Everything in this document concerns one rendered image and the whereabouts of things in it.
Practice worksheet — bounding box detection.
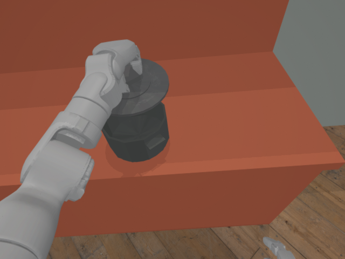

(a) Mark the left robot forearm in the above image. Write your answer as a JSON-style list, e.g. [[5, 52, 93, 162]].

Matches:
[[20, 48, 125, 183]]

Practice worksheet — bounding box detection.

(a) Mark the table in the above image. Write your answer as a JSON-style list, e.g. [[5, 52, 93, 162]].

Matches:
[[0, 0, 345, 237]]

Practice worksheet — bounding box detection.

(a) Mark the right robot hand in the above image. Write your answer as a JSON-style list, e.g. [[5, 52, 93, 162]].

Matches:
[[263, 237, 295, 259]]

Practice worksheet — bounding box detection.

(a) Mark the knob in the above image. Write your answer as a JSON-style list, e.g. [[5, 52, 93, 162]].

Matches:
[[123, 66, 141, 86]]

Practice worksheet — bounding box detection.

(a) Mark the lid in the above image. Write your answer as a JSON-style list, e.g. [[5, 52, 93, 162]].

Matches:
[[111, 58, 169, 117]]

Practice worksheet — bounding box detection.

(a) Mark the left robot upper arm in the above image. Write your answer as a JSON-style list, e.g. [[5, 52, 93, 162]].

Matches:
[[0, 138, 94, 259]]

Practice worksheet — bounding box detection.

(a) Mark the pot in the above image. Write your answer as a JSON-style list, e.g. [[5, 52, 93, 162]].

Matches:
[[102, 102, 169, 162]]

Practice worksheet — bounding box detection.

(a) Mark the left robot hand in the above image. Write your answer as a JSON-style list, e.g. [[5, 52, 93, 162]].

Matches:
[[92, 39, 142, 93]]

